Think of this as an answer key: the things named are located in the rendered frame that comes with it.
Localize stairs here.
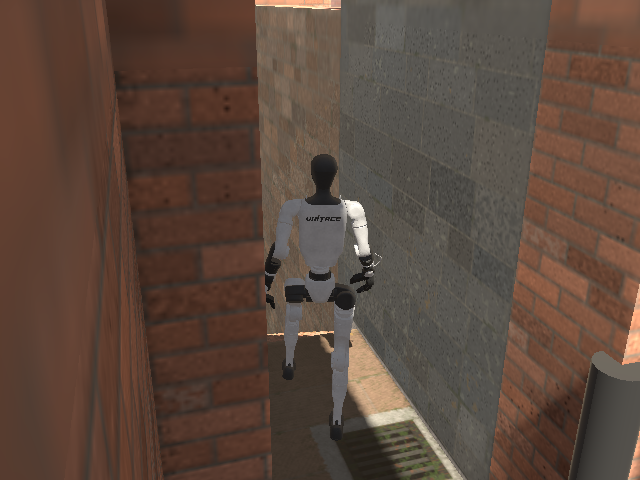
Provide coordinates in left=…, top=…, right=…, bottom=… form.
left=267, top=331, right=334, bottom=343

